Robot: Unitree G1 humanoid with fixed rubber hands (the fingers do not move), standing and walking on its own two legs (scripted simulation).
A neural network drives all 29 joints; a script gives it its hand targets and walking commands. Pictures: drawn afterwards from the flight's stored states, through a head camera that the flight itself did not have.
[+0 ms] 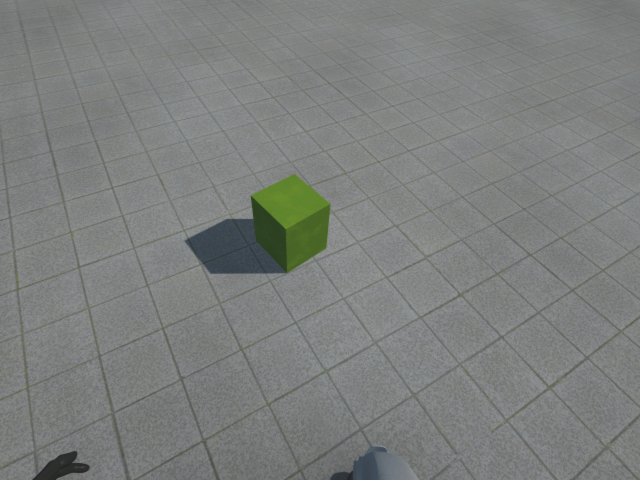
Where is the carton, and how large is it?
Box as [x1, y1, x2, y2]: [251, 174, 329, 272]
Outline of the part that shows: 294,174 251,195 256,240 286,272 325,248 329,213 329,203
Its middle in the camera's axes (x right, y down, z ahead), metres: -0.12 -0.05 +1.49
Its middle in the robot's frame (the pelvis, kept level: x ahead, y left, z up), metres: +1.09 +0.05 -0.62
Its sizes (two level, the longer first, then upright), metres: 0.210 0.200 0.250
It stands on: the floor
